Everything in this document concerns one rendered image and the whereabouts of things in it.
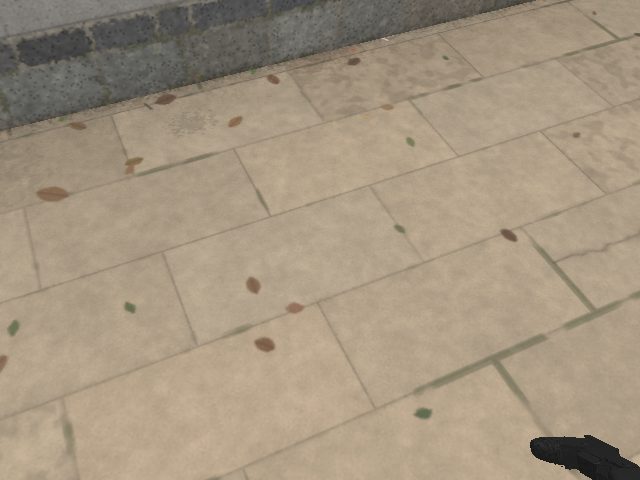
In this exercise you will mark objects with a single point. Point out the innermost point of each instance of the right robot hand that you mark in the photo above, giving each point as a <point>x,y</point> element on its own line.
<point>591,456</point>

